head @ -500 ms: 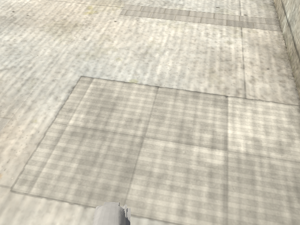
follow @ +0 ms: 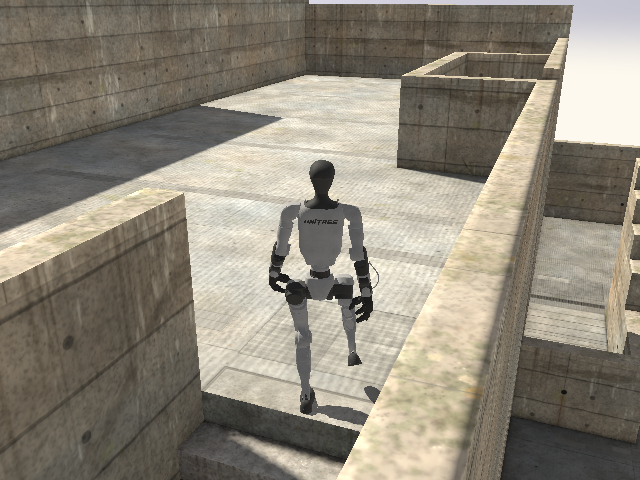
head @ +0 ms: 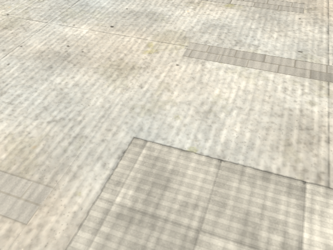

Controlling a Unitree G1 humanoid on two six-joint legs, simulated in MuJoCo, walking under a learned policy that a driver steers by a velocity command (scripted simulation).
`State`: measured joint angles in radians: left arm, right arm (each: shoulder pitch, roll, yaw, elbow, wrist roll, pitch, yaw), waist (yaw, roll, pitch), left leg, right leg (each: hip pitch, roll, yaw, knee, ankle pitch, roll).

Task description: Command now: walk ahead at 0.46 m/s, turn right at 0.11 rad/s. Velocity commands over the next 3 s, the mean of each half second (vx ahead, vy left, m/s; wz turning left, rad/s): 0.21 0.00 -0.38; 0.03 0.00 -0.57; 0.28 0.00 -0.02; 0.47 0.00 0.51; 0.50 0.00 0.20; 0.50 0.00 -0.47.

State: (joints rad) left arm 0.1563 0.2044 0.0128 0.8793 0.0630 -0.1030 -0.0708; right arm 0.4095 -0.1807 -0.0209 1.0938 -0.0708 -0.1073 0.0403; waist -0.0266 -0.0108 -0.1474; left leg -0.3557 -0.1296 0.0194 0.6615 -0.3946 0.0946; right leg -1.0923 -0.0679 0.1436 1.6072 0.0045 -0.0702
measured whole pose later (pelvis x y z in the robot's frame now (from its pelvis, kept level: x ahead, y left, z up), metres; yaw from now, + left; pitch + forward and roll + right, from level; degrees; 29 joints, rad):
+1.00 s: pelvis +0.17 -0.03 +0.02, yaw -31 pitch +1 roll -1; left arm 0.19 0.31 0.11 0.65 -0.02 0.07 0.03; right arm 0.17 -0.21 -0.06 0.64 -0.02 0.00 -0.09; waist -0.02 -0.05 0.01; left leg -0.32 0.06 0.04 0.52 -0.22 -0.01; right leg -0.63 0.03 0.05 1.23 -0.32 0.09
